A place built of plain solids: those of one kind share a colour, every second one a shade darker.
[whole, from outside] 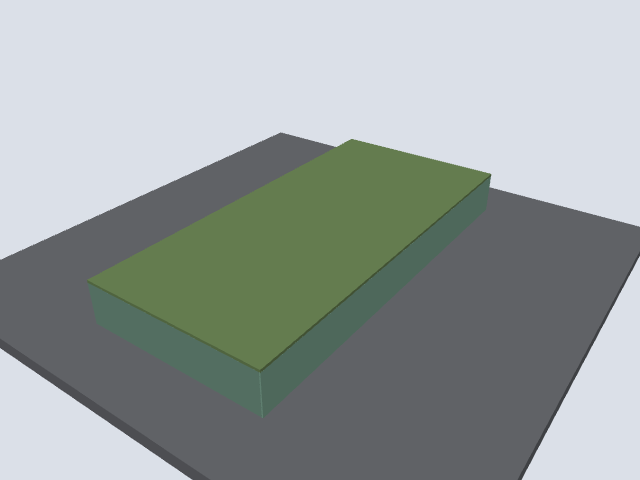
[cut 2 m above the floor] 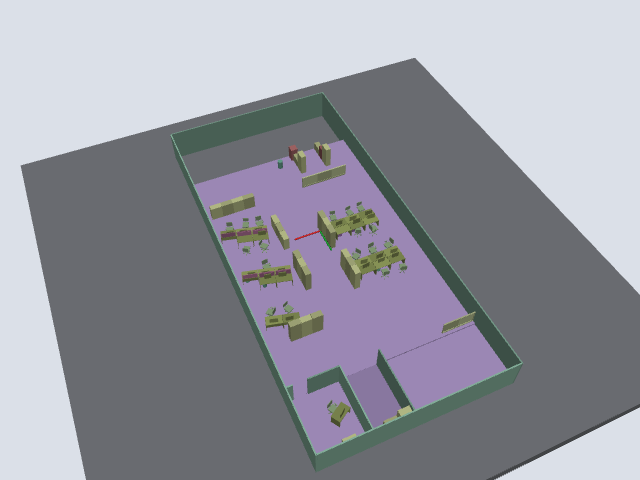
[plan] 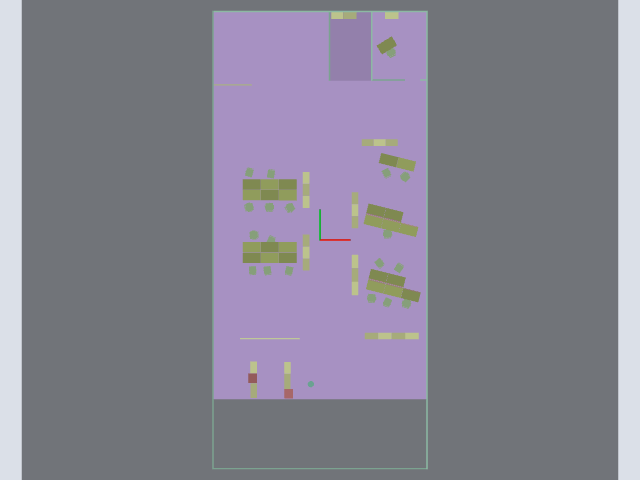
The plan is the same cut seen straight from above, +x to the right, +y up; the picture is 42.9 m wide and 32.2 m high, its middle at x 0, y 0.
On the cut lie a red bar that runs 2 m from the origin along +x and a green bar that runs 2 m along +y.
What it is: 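One storey of an office; an open floor with rows of desks, a band of small rooms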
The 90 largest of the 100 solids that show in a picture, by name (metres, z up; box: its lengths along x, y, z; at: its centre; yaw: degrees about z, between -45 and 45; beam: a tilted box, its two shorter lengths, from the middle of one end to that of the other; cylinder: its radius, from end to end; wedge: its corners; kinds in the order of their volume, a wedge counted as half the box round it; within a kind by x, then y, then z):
{
 "floor_1": {"box": [7.71, 4.6, 0.63], "at": [-3.27, 12.98, 0.27]},
 "floor_2": {"box": [14.25, 21.37, 0.72], "at": [0.0, 0.0, 0.31]},
 "floor_3": {"box": [2.74, 4.6, 0.72], "at": [2.06, 12.98, 0.31]},
 "floor_4": {"box": [3.6, 4.6, 0.72], "at": [5.33, 12.98, 0.31]},
 "roof_1": {"box": [14.45, 30.77, 0.2], "at": [0.0, 0.0, 3.37]},
 "wall_1": {"box": [0.1, 30.77, 3.32], "at": [-7.17, 0.0, 1.61]},
 "wall_2": {"box": [14.25, 0.1, 3.32], "at": [0.0, -15.34, 1.61]},
 "wall_3": {"box": [14.25, 0.1, 3.32], "at": [0.0, 15.34, 1.61]},
 "wall_4": {"box": [0.1, 4.6, 2.6], "at": [0.64, 12.98, 1.97]},
 "wall_5": {"box": [0.1, 4.6, 2.6], "at": [3.48, 12.98, 1.97]},
 "wall_6": {"box": [2.19, 0.1, 2.6], "at": [4.62, 10.73, 1.97]},
 "wall_7": {"box": [0.42, 0.1, 2.6], "at": [6.92, 10.73, 1.97]},
 "wall_8": {"box": [0.1, 30.77, 3.32], "at": [7.17, 0.0, 1.61]},
 "cabinet_1": {"box": [0.45, 0.8, 1.84], "at": [-4.46, -8.55, 1.59]},
 "cabinet_2": {"box": [0.43, 1.0, 0.72], "at": [-4.45, -10.11, 1.03]},
 "cabinet_3": {"box": [0.43, 1.0, 0.72], "at": [-2.19, -9.49, 1.03]},
 "cabinet_4": {"box": [0.45, 0.8, 1.84], "at": [-2.18, -8.58, 1.59]},
 "cabinet_5": {"box": [0.45, 0.8, 1.84], "at": [-0.93, -1.65, 1.59]},
 "cabinet_6": {"box": [0.45, 0.8, 1.84], "at": [-0.93, -0.84, 1.59]},
 "cabinet_7": {"box": [0.45, 0.8, 1.84], "at": [-0.93, -0.03, 1.59]},
 "cabinet_8": {"box": [0.45, 0.8, 1.84], "at": [-0.93, 2.55, 1.59]},
 "cabinet_9": {"box": [0.45, 0.8, 1.84], "at": [-0.93, 3.36, 1.59]},
 "cabinet_10": {"box": [0.45, 0.8, 1.84], "at": [-0.93, 4.17, 1.59]},
 "cabinet_11": {"box": [0.8, 0.45, 1.84], "at": [1.15, 15.05, 1.59]},
 "cabinet_12": {"box": [0.9, 0.45, 1.18], "at": [2.01, 15.05, 1.26]},
 "cabinet_13": {"box": [0.45, 0.9, 1.18], "at": [2.35, -3.25, 1.26]},
 "cabinet_14": {"box": [0.45, 0.9, 1.18], "at": [2.35, -2.34, 1.26]},
 "cabinet_15": {"box": [0.45, 0.9, 1.18], "at": [2.35, -1.43, 1.26]},
 "cabinet_16": {"box": [0.45, 0.8, 1.84], "at": [2.35, 1.19, 1.59]},
 "cabinet_17": {"box": [0.45, 0.8, 1.84], "at": [2.35, 2.0, 1.59]},
 "cabinet_18": {"box": [0.45, 0.8, 1.84], "at": [2.35, 2.81, 1.59]},
 "cabinet_19": {"box": [0.8, 0.45, 1.84], "at": [3.19, 6.53, 1.59]},
 "cabinet_20": {"box": [0.9, 0.45, 1.18], "at": [3.45, -6.44, 1.26]},
 "cabinet_21": {"box": [0.8, 0.45, 1.84], "at": [4.0, 6.53, 1.59]},
 "cabinet_22": {"box": [0.9, 0.45, 1.18], "at": [4.36, -6.44, 1.26]},
 "cabinet_23": {"box": [0.8, 0.45, 1.84], "at": [4.81, 6.53, 1.59]},
 "cabinet_24": {"box": [0.9, 0.45, 1.18], "at": [4.81, 15.05, 1.26]},
 "cabinet_25": {"box": [0.9, 0.45, 1.18], "at": [5.27, -6.44, 1.26]},
 "cabinet_26": {"box": [0.9, 0.45, 1.18], "at": [6.18, -6.44, 1.26]},
 "copier_1": {"box": [0.59, 0.64, 1.16], "at": [-4.53, -9.28, 1.25]},
 "copier_2": {"box": [0.59, 0.64, 1.16], "at": [-2.11, -10.32, 1.25]},
 "desk_1": {"box": [1.2, 0.7, 0.032], "at": [-4.58, -1.2, 1.38]},
 "desk_2": {"box": [1.2, 0.7, 0.032], "at": [-4.58, -0.48, 1.38]},
 "desk_3": {"box": [1.2, 0.7, 0.032], "at": [-4.58, 3.01, 1.38]},
 "desk_4": {"box": [1.2, 0.7, 0.032], "at": [-4.58, 3.73, 1.38]},
 "desk_5": {"box": [1.2, 0.7, 0.032], "at": [-3.37, -1.2, 1.38]},
 "desk_6": {"box": [1.2, 0.7, 0.032], "at": [-3.37, -0.48, 1.38]},
 "desk_7": {"box": [1.2, 0.7, 0.032], "at": [-3.37, 3.01, 1.38]},
 "desk_8": {"box": [1.2, 0.7, 0.032], "at": [-3.37, 3.73, 1.38]},
 "desk_9": {"box": [1.2, 0.7, 0.032], "at": [-2.15, -1.2, 1.38]},
 "desk_10": {"box": [1.2, 0.7, 0.032], "at": [-2.15, -0.48, 1.38]},
 "desk_11": {"box": [1.2, 0.7, 0.032], "at": [-2.15, 3.01, 1.38]},
 "desk_12": {"box": [1.2, 0.7, 0.032], "at": [-2.15, 3.73, 1.38]},
 "desk_13": {"box": [1.2, 0.7, 0.032], "at": [3.59, 1.27, 1.38], "yaw": -14.0},
 "desk_14": {"box": [1.2, 0.7, 0.032], "at": [3.74, -3.11, 1.38], "yaw": -14.0},
 "desk_15": {"box": [1.2, 0.7, 0.032], "at": [3.76, 1.97, 1.38], "yaw": -14.0},
 "desk_16": {"box": [1.2, 0.7, 0.032], "at": [3.92, -2.42, 1.38], "yaw": -14.0},
 "desk_17": {"box": [1.2, 0.7, 0.032], "at": [4.48, 13.05, 1.38], "yaw": 31.5},
 "desk_18": {"box": [1.2, 0.7, 0.032], "at": [4.61, 5.36, 1.38], "yaw": -14.0},
 "desk_19": {"box": [1.2, 0.7, 0.032], "at": [4.76, 0.98, 1.38], "yaw": -14.0},
 "desk_20": {"box": [1.2, 0.7, 0.032], "at": [4.92, -3.41, 1.38], "yaw": -14.0},
 "desk_21": {"box": [1.2, 0.7, 0.032], "at": [4.94, 1.67, 1.38], "yaw": -14.0},
 "desk_22": {"box": [1.2, 0.7, 0.032], "at": [5.09, -2.71, 1.38], "yaw": -14.0},
 "desk_23": {"box": [1.2, 0.7, 0.032], "at": [5.78, 5.07, 1.38], "yaw": -14.0},
 "desk_24": {"box": [1.2, 0.7, 0.032], "at": [5.94, 0.68, 1.38], "yaw": -14.0},
 "desk_25": {"box": [1.2, 0.7, 0.032], "at": [6.09, -3.7, 1.38], "yaw": -14.0},
 "officechair_1": {"box": [0.48, 0.52, 0.08], "at": [-4.74, 4.51, 1.16], "yaw": -15.2},
 "officechair_2": {"box": [0.52, 0.49, 0.08], "at": [-4.73, 2.2, 1.15], "yaw": 10.9},
 "officechair_3": {"box": [0.48, 0.52, 0.08], "at": [-4.52, -2.02, 1.21], "yaw": 2.9},
 "officechair_4": {"box": [0.52, 0.49, 0.08], "at": [-4.46, 0.33, 1.23], "yaw": 4.7},
 "officechair_5": {"box": [0.48, 0.52, 0.08], "at": [-3.53, -2.02, 1.15], "yaw": 7.0},
 "officechair_6": {"box": [0.49, 0.52, 0.08], "at": [-3.39, 2.22, 1.2], "yaw": 3.4},
 "officechair_7": {"box": [0.48, 0.52, 0.08], "at": [-3.29, 4.42, 1.21], "yaw": -10.4},
 "officechair_8": {"box": [0.48, 0.52, 0.08], "at": [-2.07, -2.04, 1.2], "yaw": -12.8},
 "officechair_9": {"box": [0.52, 0.49, 0.08], "at": [-1.99, 2.17, 1.13], "yaw": 29.5},
 "officechair_10": {"box": [0.49, 0.52, 0.08], "at": [3.47, -3.89, 1.16], "yaw": -4.9},
 "officechair_11": {"box": [0.48, 0.52, 0.08], "at": [3.98, -1.54, 1.23], "yaw": 39.0},
 "officechair_12": {"box": [0.49, 0.52, 0.08], "at": [4.53, 0.43, 1.21], "yaw": 4.1},
 "officechair_13": {"box": [0.49, 0.52, 0.08], "at": [4.76, 12.6, 1.17], "yaw": 27.4},
 "officechair_14": {"box": [0.49, 0.52, 0.08], "at": [5.73, 4.22, 1.18], "yaw": 44.4},
 "officechair_15": {"box": [0.49, 0.52, 0.08], "at": [5.81, -4.25, 1.14], "yaw": -17.2},
 "guard_1": {"box": [1.17, 0.03, 0.92], "at": [-6.46, 10.41, 1.25]},
 "guard_2": {"box": [2.52, 0.1, 0.12], "at": [-5.84, 10.41, 0.73]},
 "guard_3": {"box": [1.17, 0.03, 0.92], "at": [-5.23, 10.41, 1.25]},
 "guard_4": {"box": [1.25, 0.03, 0.92], "at": [-4.68, -6.62, 1.25]},
 "guard_5": {"box": [4.01, 0.1, 0.12], "at": [-3.37, -6.62, 0.73]},
 "guard_6": {"box": [1.25, 0.03, 0.92], "at": [-3.37, -6.62, 1.25]},
 "guard_7": {"box": [4.01, 0.1, 0.05], "at": [-3.37, -6.62, 1.73]},
 "guard_8": {"box": [1.25, 0.03, 0.92], "at": [-2.05, -6.62, 1.25]},
 "bin_1": {"cylinder": 0.21, "from": [-0.61, -9.67, 0.67], "to": [-0.61, -9.67, 1.39]}
}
